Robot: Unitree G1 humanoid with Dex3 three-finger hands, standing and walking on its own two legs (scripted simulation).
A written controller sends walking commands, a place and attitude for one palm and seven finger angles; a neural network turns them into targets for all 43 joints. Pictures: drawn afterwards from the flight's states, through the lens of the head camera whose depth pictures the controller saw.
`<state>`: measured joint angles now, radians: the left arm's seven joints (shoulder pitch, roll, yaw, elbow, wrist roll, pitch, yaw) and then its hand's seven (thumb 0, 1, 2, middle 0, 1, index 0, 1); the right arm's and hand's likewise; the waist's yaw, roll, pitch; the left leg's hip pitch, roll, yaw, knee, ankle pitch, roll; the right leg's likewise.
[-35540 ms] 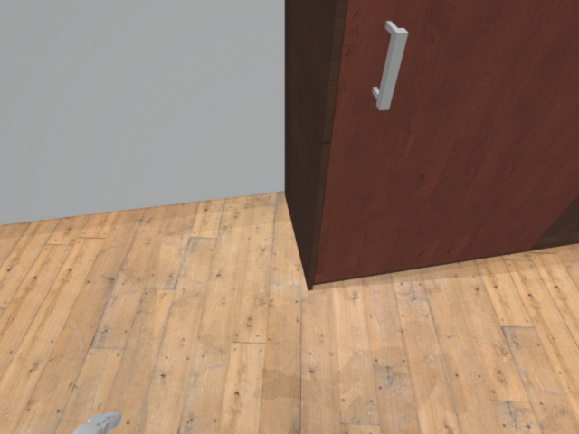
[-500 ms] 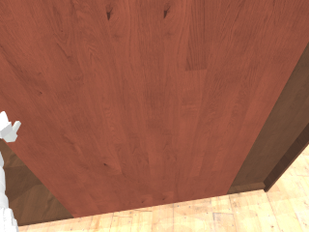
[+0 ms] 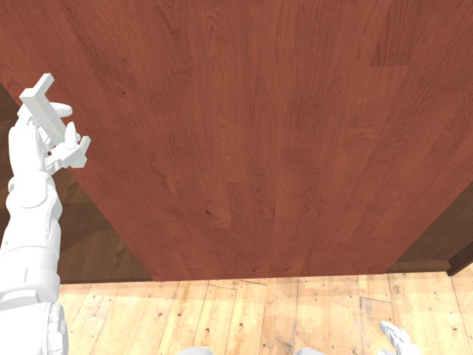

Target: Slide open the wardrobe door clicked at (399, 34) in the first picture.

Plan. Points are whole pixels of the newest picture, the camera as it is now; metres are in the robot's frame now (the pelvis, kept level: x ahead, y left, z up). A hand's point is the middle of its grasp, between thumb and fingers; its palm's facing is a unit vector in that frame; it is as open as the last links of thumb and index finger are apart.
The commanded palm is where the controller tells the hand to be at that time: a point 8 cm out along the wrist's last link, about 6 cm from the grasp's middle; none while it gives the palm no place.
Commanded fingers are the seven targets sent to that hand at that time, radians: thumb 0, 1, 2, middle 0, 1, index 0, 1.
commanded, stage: stop walking and hold the door there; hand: left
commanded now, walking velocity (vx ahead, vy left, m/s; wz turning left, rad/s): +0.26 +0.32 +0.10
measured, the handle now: (62, 123) +0.43 +0.33 +0.17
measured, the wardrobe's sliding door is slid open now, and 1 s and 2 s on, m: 0.63 0.63 0.63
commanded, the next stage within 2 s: loosen the grip on the handle in 1.10 s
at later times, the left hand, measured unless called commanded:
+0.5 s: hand (73, 147) +0.39 +0.30 +0.15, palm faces +0.17 -0.98 -0.10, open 5.5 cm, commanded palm +0.37 +0.32 +0.13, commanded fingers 0.00 0.90 0.90 -0.45 -1.40 -0.45 -1.40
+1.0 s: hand (71, 149) +0.38 +0.30 +0.15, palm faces +0.13 -0.98 -0.12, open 5.8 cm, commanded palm +0.36 +0.31 +0.13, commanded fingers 0.00 0.90 0.90 -0.45 -1.40 -0.45 -1.40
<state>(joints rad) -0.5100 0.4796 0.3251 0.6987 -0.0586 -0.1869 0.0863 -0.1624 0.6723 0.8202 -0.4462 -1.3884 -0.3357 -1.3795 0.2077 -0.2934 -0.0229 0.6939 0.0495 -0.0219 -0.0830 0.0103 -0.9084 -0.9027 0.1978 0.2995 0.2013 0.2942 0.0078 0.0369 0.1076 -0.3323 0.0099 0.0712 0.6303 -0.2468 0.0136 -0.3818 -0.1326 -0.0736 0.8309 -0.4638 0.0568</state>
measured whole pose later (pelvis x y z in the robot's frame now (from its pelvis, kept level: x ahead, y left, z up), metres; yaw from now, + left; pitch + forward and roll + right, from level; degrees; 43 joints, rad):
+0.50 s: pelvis -0.03 +0.12 +0.01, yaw +3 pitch -3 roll +0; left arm -0.59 0.26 0.10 0.43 -0.08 -0.12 0.08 -0.11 0.75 0.82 -0.46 -1.40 -0.32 -1.40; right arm 0.20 -0.17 0.03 0.68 0.03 -0.05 -0.06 0.01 -0.91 -0.90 0.20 0.30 0.20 0.29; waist 0.01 -0.02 0.19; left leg -0.32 0.11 0.09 0.59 -0.22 -0.03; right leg -0.40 -0.03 -0.10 0.85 -0.43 0.03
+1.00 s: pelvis -0.04 +0.14 +0.01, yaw +3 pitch -1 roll +0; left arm -0.66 0.21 0.01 0.55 -0.09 -0.08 0.10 -0.06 0.78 0.79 -0.46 -1.40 -0.23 -1.40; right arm 0.19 -0.24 0.03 0.67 0.03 -0.06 -0.06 0.01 -0.91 -0.90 0.20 0.30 0.20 0.29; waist 0.03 0.01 0.13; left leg -0.25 0.04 0.08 0.54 -0.28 0.01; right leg -0.23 -0.02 -0.05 0.54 -0.27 0.00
